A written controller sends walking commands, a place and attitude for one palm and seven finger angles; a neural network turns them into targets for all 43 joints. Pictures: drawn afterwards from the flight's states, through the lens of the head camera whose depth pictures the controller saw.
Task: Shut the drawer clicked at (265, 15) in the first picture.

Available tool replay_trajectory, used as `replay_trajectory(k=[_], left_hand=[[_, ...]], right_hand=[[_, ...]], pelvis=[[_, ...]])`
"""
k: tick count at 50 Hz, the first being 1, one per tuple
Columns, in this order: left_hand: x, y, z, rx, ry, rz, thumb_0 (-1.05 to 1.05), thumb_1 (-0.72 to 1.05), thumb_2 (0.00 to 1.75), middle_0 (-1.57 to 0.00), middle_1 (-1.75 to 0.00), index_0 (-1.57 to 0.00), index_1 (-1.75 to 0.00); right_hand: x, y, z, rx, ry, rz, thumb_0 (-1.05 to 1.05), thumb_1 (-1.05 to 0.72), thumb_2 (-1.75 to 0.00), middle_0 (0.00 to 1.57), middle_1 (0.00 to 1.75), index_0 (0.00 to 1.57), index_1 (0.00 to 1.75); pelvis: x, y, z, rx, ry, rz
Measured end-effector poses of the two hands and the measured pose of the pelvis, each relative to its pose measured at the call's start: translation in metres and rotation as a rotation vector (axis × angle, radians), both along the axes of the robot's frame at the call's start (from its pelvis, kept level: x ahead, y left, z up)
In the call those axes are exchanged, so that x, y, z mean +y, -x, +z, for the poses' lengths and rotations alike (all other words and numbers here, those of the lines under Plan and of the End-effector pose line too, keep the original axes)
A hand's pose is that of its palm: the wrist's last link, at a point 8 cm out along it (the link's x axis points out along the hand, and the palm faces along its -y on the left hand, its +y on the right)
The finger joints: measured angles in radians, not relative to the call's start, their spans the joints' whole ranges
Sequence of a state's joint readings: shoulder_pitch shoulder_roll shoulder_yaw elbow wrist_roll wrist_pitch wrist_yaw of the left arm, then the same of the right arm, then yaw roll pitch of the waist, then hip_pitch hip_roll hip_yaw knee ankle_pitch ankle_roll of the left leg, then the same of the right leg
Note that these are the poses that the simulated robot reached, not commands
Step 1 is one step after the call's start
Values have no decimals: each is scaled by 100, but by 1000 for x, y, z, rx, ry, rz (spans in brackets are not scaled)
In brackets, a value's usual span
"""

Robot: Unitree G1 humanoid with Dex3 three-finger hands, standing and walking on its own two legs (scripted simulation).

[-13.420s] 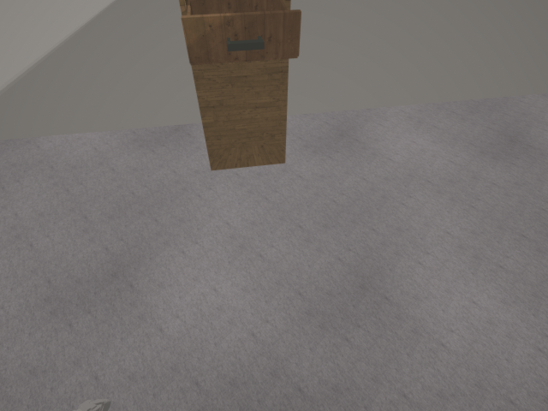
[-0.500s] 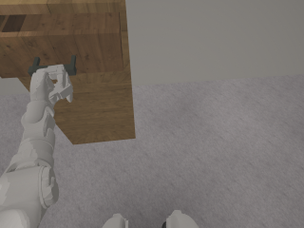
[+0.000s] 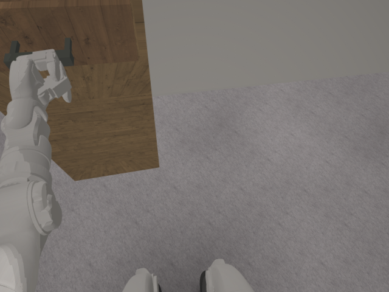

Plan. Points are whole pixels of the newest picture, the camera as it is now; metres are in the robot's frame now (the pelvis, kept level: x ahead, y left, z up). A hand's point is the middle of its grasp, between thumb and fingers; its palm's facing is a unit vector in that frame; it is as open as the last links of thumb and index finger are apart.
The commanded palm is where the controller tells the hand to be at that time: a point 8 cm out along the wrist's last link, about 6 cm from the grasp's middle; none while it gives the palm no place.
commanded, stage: push the drawer shut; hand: left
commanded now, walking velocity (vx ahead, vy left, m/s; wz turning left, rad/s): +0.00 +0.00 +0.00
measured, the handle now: (41, 52) +0.59 +0.26 +0.09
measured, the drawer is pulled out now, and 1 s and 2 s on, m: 0.02 0.00 0.00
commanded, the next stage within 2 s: pull the fist back off the drawer in 0.58 s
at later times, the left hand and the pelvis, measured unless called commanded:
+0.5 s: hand (59, 71) +0.54 +0.22 +0.09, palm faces +0.11 -0.99 -0.02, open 2.8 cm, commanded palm +0.56 +0.25 +0.09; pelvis -0.01 +0.00 -0.01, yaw +1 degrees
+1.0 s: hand (59, 69) +0.54 +0.22 +0.09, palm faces +0.11 -0.99 -0.03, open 3.0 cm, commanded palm +0.54 +0.25 +0.09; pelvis -0.03 +0.00 -0.02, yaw +1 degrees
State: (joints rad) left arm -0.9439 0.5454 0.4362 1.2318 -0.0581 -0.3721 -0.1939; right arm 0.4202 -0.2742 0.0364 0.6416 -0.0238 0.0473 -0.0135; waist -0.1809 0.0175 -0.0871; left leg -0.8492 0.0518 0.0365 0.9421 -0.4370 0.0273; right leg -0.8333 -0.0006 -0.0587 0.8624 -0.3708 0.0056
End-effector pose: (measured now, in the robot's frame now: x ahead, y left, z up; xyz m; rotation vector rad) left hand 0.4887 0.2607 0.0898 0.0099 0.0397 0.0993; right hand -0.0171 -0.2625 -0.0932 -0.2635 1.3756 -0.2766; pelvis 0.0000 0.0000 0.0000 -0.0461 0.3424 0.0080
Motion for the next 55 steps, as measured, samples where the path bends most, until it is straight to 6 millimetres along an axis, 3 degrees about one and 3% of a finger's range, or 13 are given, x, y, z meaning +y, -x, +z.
replay_trajectory(k=[11, 28, 44, 55], left_hand=[[3, -23, 1, 4, 1, 7, -1, 79, 90, -140, -160, -140, -160], [16, -27, 0, 23, -10, 13, -5, 62, 93, -140, -160, -140, -160], [15, -27, 4, 35, -15, 10, -1, 62, 94, -140, -160, -140, -160], [11, -25, 2, 21, -13, 14, -1, 67, 93, -140, -160, -140, -160]], right_hand=[[8, 7, 2, 47, 0, -14, 0, -91, -89, 20, 30, 20, 30], [5, 25, 1, 84, 30, 27, 0, -91, -89, 20, 30, 20, 30], [5, 55, 3, 95, 40, 26, 0, -91, -89, 20, 30, 20, 30], [11, 55, 0, 105, 10, 18, 0, -91, -89, 20, 30, 20, 30]], pelvis=[[4, -5, -2, 29, 9, -1], [2, 10, -11, 65, 29, 35], [1, 25, -15, 78, 35, 34], [3, 24, -15, 73, 31, 25]])
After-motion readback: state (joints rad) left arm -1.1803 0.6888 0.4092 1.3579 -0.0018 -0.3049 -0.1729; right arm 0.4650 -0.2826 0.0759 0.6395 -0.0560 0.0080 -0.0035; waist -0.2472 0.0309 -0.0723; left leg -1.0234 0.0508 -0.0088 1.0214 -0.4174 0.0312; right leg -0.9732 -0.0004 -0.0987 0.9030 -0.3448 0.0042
